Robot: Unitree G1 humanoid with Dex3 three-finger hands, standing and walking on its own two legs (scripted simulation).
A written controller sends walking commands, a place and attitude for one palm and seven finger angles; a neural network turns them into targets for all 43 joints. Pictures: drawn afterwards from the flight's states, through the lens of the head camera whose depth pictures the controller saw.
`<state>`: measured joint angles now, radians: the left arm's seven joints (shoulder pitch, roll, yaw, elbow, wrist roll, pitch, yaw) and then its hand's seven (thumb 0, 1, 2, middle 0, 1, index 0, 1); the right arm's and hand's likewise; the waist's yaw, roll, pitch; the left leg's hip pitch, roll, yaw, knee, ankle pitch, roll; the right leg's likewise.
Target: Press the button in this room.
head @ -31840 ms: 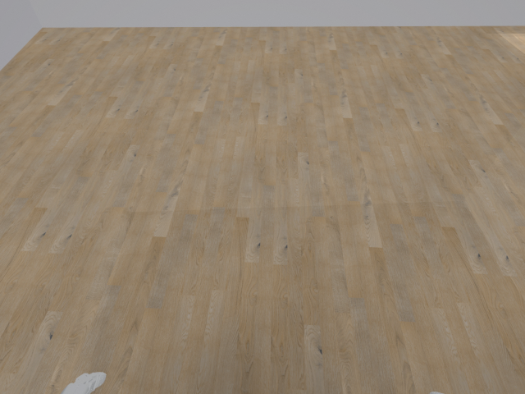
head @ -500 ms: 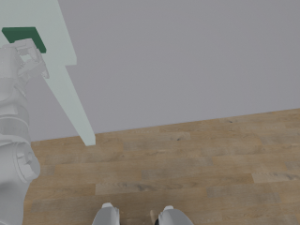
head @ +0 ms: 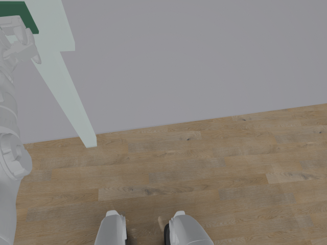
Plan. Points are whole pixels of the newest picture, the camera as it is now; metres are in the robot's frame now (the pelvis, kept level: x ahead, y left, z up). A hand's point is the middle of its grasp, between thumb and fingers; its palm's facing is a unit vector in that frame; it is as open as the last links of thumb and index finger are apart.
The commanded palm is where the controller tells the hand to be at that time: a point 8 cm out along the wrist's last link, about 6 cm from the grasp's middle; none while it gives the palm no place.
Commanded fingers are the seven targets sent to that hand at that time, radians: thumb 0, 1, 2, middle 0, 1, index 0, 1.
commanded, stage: pull the fist back off the button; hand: left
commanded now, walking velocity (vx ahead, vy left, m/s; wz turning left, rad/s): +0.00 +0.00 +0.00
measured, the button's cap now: (14, 15) +0.59 +0.27 +0.15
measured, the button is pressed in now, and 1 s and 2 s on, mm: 12 0 0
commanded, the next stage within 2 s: draw the hand back to the body in 0.90 s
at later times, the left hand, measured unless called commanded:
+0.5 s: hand (34, 62) +0.50 +0.23 +0.10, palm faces +0.13 -0.99 +0.01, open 3.0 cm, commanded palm +0.46 +0.27 +0.12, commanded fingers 0.00 0.90 0.90 -1.30 -1.50 -1.30 -1.50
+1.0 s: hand (32, 88) +0.43 +0.22 +0.11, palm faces +0.13 -0.99 +0.00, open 3.1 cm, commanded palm +0.40 +0.27 +0.12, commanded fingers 0.00 0.90 0.90 -1.30 -1.50 -1.30 -1.50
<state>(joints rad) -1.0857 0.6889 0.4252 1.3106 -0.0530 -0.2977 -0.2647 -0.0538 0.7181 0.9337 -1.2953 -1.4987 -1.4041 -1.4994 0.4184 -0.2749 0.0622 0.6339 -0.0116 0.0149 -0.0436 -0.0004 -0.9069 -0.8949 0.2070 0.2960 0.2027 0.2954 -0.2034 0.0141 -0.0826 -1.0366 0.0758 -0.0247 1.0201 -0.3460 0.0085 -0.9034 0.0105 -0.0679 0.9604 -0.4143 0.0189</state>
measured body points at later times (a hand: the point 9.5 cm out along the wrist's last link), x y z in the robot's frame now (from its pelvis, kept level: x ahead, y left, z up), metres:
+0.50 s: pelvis +0.03 +0.00 +0.02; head +0.12 +0.03 +0.46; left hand +0.49 +0.29 +0.11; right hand +0.06 -0.26 -0.09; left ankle +0.07 +0.11 -0.67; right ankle +0.02 -0.14 -0.67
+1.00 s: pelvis +0.05 -0.01 +0.03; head +0.11 +0.00 +0.48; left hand +0.42 +0.28 +0.11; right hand +0.19 -0.26 -0.07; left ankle +0.07 +0.11 -0.67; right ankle +0.02 -0.14 -0.67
